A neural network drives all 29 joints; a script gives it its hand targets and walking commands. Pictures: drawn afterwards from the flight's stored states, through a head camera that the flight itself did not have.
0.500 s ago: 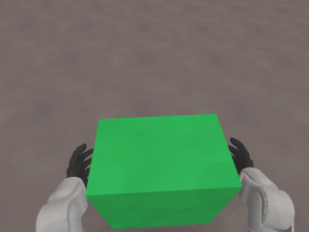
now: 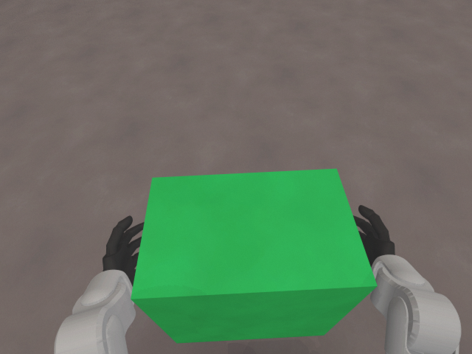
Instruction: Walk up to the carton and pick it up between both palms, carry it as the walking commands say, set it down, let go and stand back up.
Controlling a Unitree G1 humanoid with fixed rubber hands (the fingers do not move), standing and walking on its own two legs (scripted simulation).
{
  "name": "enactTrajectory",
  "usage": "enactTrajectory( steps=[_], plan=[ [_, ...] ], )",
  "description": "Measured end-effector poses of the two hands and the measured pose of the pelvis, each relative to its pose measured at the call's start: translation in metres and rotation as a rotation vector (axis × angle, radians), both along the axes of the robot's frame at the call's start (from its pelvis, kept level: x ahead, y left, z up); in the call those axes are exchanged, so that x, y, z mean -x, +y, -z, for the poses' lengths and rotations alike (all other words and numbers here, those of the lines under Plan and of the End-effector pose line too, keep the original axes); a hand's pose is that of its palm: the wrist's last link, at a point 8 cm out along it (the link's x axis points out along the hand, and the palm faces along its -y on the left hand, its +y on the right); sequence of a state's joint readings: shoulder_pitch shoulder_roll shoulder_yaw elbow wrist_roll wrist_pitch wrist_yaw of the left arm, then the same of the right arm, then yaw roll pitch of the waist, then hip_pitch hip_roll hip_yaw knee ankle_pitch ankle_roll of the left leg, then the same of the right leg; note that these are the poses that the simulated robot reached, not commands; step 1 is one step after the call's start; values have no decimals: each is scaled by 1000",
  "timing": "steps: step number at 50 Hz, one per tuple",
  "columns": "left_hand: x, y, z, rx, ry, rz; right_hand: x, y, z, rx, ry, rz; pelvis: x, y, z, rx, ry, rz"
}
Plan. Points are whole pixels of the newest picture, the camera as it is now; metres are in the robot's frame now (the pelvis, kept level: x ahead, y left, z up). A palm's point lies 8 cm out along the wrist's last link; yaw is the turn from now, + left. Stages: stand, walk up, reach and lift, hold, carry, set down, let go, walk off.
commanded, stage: carry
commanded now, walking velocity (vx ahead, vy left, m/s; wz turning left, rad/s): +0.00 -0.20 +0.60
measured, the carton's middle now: (247, 265) +0.26 -0.01 +0.01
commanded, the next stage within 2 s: none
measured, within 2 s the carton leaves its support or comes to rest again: neither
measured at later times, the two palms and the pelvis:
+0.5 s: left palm (157, 319) +0.17 +0.11 +0.09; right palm (414, 261) +0.23 -0.25 +0.08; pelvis -0.03 -0.10 +0.00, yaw +12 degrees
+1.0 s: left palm out of the picture +0.04 +0.20 +0.07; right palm (330, 287) +0.20 -0.12 +0.07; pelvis -0.09 -0.06 +0.00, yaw +25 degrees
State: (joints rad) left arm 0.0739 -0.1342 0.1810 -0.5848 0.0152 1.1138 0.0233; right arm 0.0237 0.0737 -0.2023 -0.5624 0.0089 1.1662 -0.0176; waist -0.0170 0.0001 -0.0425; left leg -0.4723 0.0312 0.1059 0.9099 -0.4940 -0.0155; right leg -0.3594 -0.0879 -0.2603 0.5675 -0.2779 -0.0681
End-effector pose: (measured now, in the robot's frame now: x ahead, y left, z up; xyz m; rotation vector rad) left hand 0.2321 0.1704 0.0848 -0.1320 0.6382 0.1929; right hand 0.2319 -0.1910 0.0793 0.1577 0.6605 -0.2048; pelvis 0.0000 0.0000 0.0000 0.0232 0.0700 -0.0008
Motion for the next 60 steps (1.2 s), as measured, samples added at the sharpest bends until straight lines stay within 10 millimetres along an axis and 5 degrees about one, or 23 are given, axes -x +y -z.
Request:
enactTrajectory(
  steps=[5, 10, 23, 30, 36, 48, 53, 60],
  plan=[
    [21, 13, 14, 34, -14, -93, -13, 15, -1, 38, -16, -97, 8, -12, 10, 19, 2, -74],
    [46, 11, 19, 62, 52, -161, -7, 15, 2, 36, 51, -140, 18, -32, -2, 37, -7, -134],
    [63, -54, 1, -2, 19, -174, 2, -49, 4, 8, 16, -184, 29, -91, 0, 6, -21, -198],
    [71, -62, -1, 5, 2, -189, 4, -56, -1, 12, 0, -195, 36, -104, 2, 9, -24, -229],
    [98, -45, 4, 11, 11, -261, 3, -32, -2, 32, 5, -280, 51, -101, 5, 1, -20, -296],
    [181, 30, 16, 36, 41, -455, 26, 65, 11, 12, 41, -433, 87, -64, 6, 17, -9, -418],
    [199, 36, 11, 47, 25, -492, 38, 74, 9, -1, 33, -451, 96, -59, 2, 13, -2, -439],
    [198, 28, -5, 4, -2, -455, 46, 62, 2, -16, -1, -437, 102, -60, 0, 7, -1, -440]
  ],
)
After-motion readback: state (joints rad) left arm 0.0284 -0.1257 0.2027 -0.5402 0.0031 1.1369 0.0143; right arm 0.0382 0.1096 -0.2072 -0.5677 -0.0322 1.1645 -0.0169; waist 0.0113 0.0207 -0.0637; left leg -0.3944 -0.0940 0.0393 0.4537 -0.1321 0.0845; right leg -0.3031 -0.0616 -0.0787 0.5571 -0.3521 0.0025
